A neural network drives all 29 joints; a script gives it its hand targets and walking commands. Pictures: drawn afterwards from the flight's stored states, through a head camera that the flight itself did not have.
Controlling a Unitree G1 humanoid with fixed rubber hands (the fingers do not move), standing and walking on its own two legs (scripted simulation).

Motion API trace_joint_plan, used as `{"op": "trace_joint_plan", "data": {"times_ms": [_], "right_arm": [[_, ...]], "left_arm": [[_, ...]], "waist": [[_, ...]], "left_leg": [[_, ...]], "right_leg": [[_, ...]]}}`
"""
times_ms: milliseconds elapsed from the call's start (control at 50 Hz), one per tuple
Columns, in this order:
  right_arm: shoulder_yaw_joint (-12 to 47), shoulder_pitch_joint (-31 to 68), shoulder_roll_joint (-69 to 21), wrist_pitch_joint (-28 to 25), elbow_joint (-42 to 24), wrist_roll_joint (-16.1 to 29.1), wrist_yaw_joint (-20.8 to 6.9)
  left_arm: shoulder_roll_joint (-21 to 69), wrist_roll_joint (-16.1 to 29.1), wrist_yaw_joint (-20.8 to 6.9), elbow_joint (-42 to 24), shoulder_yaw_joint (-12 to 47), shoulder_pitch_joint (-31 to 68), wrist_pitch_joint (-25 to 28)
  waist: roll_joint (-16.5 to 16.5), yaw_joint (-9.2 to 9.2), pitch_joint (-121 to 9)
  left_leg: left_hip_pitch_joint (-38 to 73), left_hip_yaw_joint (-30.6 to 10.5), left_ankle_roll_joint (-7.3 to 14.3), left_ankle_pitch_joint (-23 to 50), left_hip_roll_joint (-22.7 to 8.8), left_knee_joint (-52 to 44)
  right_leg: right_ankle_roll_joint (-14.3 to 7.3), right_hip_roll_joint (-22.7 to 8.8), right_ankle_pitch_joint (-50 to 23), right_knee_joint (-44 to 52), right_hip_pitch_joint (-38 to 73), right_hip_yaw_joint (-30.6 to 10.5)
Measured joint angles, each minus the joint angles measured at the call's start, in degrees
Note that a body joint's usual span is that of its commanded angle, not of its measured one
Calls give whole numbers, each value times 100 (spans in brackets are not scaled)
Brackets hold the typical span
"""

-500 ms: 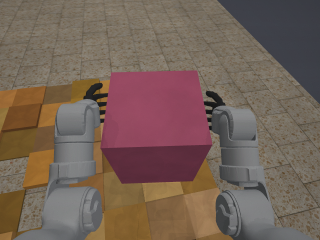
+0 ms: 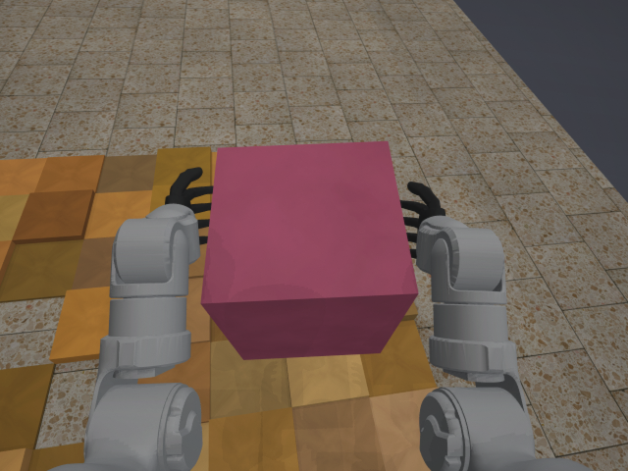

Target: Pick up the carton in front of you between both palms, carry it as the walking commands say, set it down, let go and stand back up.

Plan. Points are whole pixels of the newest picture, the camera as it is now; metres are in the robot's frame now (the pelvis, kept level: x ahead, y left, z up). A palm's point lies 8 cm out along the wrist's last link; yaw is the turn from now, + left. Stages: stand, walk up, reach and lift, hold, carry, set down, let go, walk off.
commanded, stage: carry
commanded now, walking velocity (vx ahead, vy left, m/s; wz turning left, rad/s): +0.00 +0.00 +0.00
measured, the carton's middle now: (308, 262) +0.37 +0.00 +0.03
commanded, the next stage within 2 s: none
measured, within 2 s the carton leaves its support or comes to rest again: neither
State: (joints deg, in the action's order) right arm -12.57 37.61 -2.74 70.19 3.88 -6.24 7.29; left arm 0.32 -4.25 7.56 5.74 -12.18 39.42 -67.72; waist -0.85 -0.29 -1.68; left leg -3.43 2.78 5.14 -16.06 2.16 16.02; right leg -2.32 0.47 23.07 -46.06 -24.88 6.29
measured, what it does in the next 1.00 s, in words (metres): climbs: right foot, then left foot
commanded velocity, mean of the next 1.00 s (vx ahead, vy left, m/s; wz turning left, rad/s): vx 0.00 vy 0.00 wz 0.00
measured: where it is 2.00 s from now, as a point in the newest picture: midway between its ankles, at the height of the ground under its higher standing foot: outside the picture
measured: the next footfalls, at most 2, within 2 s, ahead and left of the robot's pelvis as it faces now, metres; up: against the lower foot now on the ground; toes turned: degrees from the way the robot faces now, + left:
right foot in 0.18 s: +0.14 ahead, -0.09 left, +0.03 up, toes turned -2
left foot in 0.36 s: +0.06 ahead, +0.11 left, +0.03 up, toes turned +8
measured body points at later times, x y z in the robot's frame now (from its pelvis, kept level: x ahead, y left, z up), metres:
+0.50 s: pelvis +0.07 +0.02 +0.02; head +0.10 +0.05 +0.47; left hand +0.45 +0.20 +0.14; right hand +0.45 -0.10 +0.14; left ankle +0.02 +0.10 -0.71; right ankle +0.10 -0.08 -0.72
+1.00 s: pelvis +0.11 +0.02 +0.02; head +0.13 +0.03 +0.47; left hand +0.49 +0.17 +0.14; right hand +0.48 -0.13 +0.14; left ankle +0.02 +0.10 -0.70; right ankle +0.10 -0.08 -0.71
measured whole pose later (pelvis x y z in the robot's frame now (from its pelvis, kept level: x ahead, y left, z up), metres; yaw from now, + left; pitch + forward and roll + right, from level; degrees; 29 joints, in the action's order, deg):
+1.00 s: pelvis +0.11 +0.02 +0.02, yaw -1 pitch +5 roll +1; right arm -12.2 40.7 -0.7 72.1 12.0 -5.4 7.5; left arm -0.7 -5.2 7.3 14.8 -11.9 44.0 -71.4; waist 2.7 0.4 -3.6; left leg -9.9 6.3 2.6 -23.0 2.5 27.9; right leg -2.8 -0.7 13.6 -28.8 -18.2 1.8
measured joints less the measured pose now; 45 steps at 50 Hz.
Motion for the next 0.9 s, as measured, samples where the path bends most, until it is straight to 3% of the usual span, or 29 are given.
{"op": "trace_joint_plan", "data": {"times_ms": [80, 160, 200, 240, 280, 360, 420, 460, 580, 740, 900], "right_arm": [[42, -137, -1, 50, -80, -11, -4], [1, -199, 11, 44, -140, 32, -2], [-49, -270, 83, 15, -150, 104, -1], [-101, -233, 196, 28, -176, 221, -6], [-137, -128, 219, 69, -252, 270, -8], [-186, 181, 207, 175, -324, 240, -7], [-200, 248, 108, 158, -41, 114, -18], [-159, 292, 75, 200, 156, 16, -24], [-55, 318, 106, 284, 470, 9, -28], [-41, 388, 168, 296, 997, 16, -17], [35, 331, 206, 240, 988, 66, 3]], "left_arm": [[7, -18, -32, 89, -1, 48, -75], [62, -76, -34, 67, 22, 41, -77], [177, -125, 16, 122, 61, 5, 4], [210, -111, 93, 100, 144, 54, 7], [149, 44, 132, -96, 201, 65, -84], [45, 214, 205, -351, 156, 204, -239], [-53, 196, 144, -45, 80, 328, -321], [-123, 152, 91, 236, 55, 436, -379], [-242, 80, -1, 717, 64, 659, -524], [-192, -113, -73, 1300, 14, 718, -447], [-144, -110, -57, 1139, 40, 529, -401]], "waist": [[-67, -80, 41], [35, -67, 101], [-70, 32, 228], [-77, 177, 400], [18, 310, 492], [113, 382, 464], [412, 375, 255], [531, 302, 137], [546, 167, -63], [384, 63, -422], [348, 46, -312]], "left_leg": [[-19, -139, 47, -201, -35, 317], [-56, -3, -8, -555, -7, 946], [-410, 101, -278, -315, -183, 2038], [-1221, -236, -683, -955, -120, 3928], [-1802, -491, -707, -1620, -43, 4796], [-1859, -552, -530, -1433, -279, 2913], [-1235, -291, -245, -1746, -61, 1759], [-1006, -159, -82, -1506, 60, 1302], [-871, 111, -186, -406, 138, 1313], [-669, 220, -188, -644, 96, 1299], [-593, 319, -226, -691, 58, 1209]], "right_leg": [[71, 150, -98, -526, -656, 104], [16, 251, -972, 395, -707, 231], [-191, 375, -1225, 965, -306, 348], [-334, 426, -1104, 1126, -118, 377], [-347, 399, -1073, 1217, -19, 298], [-244, 282, -1030, 1293, 94, 193], [-100, 33, -985, 1338, 171, -21], [-34, -101, -1030, 1440, 254, -112], [-27, -220, -1340, 1561, 493, -323], [-1, -172, -1077, 1614, 682, -406], [-33, -142, -975, 1664, 710, -435]]}}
